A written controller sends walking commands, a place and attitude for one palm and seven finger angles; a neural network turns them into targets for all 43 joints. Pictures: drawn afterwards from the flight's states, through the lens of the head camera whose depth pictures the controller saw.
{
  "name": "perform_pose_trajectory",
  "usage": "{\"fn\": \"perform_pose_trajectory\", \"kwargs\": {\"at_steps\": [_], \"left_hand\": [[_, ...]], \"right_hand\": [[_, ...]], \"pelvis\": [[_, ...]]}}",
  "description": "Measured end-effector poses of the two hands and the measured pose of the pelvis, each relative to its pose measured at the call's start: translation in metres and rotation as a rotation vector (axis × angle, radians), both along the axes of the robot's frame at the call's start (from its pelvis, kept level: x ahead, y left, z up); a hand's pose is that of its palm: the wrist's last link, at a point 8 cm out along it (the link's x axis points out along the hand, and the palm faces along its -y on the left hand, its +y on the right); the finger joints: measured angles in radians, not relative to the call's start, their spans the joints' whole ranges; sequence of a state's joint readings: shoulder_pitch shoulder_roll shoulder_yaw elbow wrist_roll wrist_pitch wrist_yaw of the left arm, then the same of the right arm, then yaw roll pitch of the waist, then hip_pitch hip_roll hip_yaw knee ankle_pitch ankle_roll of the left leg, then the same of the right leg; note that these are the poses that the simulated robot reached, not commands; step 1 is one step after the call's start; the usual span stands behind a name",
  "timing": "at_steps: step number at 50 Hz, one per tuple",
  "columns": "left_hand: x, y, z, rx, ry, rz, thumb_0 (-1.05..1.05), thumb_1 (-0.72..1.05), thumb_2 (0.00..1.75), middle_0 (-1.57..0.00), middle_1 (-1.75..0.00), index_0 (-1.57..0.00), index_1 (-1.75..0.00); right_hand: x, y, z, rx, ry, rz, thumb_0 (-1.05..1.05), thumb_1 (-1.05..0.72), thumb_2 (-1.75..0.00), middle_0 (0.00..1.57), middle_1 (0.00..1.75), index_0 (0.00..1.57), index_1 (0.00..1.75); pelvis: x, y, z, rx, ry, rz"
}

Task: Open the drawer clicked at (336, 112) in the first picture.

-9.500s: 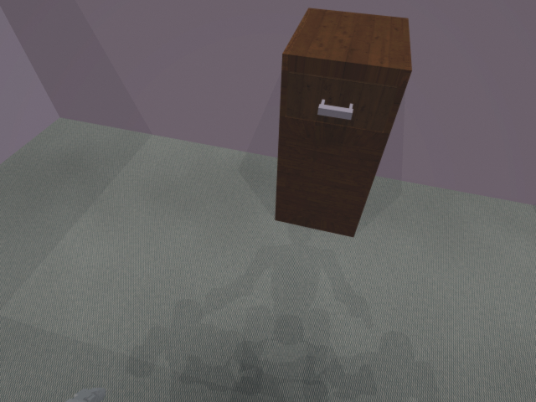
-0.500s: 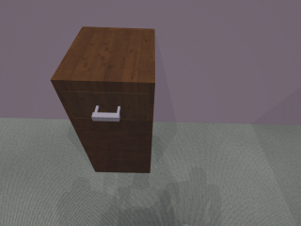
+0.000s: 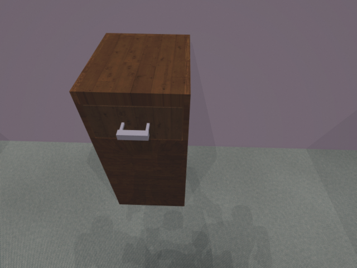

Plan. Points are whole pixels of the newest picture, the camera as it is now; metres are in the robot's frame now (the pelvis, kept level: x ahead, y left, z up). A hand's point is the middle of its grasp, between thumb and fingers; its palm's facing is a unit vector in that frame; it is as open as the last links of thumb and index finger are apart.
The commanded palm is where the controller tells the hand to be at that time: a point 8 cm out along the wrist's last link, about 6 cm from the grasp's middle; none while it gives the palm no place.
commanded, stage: come to a stop and stand still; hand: left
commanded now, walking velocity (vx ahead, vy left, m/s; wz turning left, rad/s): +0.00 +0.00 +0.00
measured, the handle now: (134, 130) +0.56 +0.19 -0.07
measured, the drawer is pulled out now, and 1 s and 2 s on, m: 0.00 0.00 0.00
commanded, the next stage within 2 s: look again from close up in 0.56 s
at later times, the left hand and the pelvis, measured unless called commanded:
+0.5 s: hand out of the picture -0.04 +0.19 -0.16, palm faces +0.07 -0.98 -0.20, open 7.4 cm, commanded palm none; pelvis -0.03 +0.02 +0.01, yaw +1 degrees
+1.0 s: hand out of the picture +0.00 +0.17 -0.16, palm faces +0.07 -0.98 -0.19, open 7.3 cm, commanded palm none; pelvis +0.00 +0.00 +0.02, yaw +1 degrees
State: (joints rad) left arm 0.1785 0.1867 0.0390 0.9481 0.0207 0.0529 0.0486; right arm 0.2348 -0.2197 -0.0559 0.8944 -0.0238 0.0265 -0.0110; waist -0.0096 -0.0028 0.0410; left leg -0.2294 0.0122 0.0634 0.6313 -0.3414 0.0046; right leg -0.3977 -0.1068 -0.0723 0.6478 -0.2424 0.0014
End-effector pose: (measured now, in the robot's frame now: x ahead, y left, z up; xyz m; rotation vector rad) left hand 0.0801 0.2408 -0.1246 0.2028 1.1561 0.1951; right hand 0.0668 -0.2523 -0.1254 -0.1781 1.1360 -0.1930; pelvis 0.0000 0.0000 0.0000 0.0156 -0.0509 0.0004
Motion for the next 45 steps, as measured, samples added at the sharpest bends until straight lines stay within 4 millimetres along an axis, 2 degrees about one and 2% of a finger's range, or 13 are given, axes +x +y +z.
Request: {"fn": "perform_pose_trajectory", "kwargs": {"at_steps": [5, 9, 13, 17, 22, 27, 33, 45], "left_hand": [[-0.038, 0.019, 0.002, 0.018, 0.032, 0.005, 0.01, 0.91, 0.9, -0.2, -0.3, -0.2, -0.3], [-0.075, 0.024, 0.003, 0.024, 0.086, 0.019, 0.01, 0.91, 0.9, -0.2, -0.3, -0.2, -0.3], [-0.104, 0.025, 0.001, 0.008, 0.151, 0.042, 0.01, 0.91, 0.9, -0.2, -0.3, -0.2, -0.3], [-0.118, 0.021, 0.001, -0.021, 0.184, 0.052, 0.01, 0.91, 0.9, -0.2, -0.3, -0.2, -0.3], [-0.124, 0.009, -0.001, -0.053, 0.186, 0.063, 0.01, 0.91, 0.9, -0.2, -0.3, -0.2, -0.3], [-0.123, -0.004, -0.003, -0.079, 0.193, 0.064, 0.01, 0.91, 0.9, -0.2, -0.3, -0.2, -0.3], [-0.115, -0.016, -0.004, -0.095, 0.193, 0.057, 0.01, 0.91, 0.9, -0.2, -0.3, -0.2, -0.3], [-0.097, -0.022, -0.001, -0.081, 0.19, 0.071, 0.01, 0.92, 0.9, -0.2, -0.3, -0.2, -0.3]], "right_hand": [[0.0, 0.016, 0.0, 0.028, -0.058, 0.02, 0.0, -0.91, -0.89, 0.19, 0.3, 0.2, 0.29], [-0.007, 0.03, -0.005, 0.063, -0.049, 0.039, 0.0, -0.9, -0.89, 0.2, 0.3, 0.2, 0.29], [-0.033, 0.039, -0.006, 0.072, 0.003, 0.031, 0.0, -0.91, -0.89, 0.2, 0.3, 0.2, 0.29], [-0.07, 0.043, -0.006, 0.065, 0.099, 0.011, 0.0, -0.91, -0.89, 0.2, 0.3, 0.2, 0.29], [-0.104, 0.046, -0.009, 0.07, 0.213, 0.0, 0.0, -0.91, -0.89, 0.2, 0.3, 0.2, 0.29], [-0.116, 0.047, -0.01, 0.079, 0.248, -0.012, 0.0, -0.91, -0.89, 0.2, 0.3, 0.2, 0.29], [-0.111, 0.048, -0.01, 0.088, 0.238, -0.02, 0.0, -0.91, -0.89, 0.2, 0.3, 0.2, 0.29], [-0.084, 0.045, -0.01, 0.101, 0.221, -0.005, 0.0, -0.9, -0.89, 0.2, 0.3, 0.2, 0.29]], "pelvis": [[-0.007, 0.007, -0.002, 0.011, -0.019, -0.023], [-0.015, 0.011, 0.0, 0.006, -0.02, -0.022], [-0.022, 0.016, 0.003, 0.002, 0.001, -0.013], [-0.025, 0.021, 0.008, -0.004, 0.008, -0.001], [-0.027, 0.021, 0.01, 0.001, 0.002, 0.011], [-0.025, 0.019, 0.011, 0.002, 0.003, 0.016], [-0.022, 0.014, 0.012, 0.003, 0.011, 0.014], [-0.004, 0.004, 0.014, 0.0, 0.027, 0.02]]}}
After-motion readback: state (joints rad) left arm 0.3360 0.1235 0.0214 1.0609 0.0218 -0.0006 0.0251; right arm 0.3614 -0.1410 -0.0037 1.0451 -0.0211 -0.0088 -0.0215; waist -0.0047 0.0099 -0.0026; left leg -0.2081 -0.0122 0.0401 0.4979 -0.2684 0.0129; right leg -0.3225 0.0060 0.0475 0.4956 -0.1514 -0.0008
